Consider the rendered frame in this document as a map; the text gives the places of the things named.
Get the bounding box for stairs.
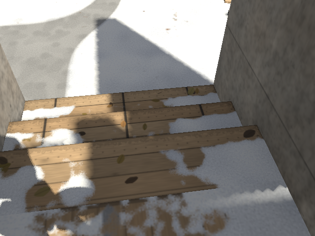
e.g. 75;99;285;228
2;85;242;151

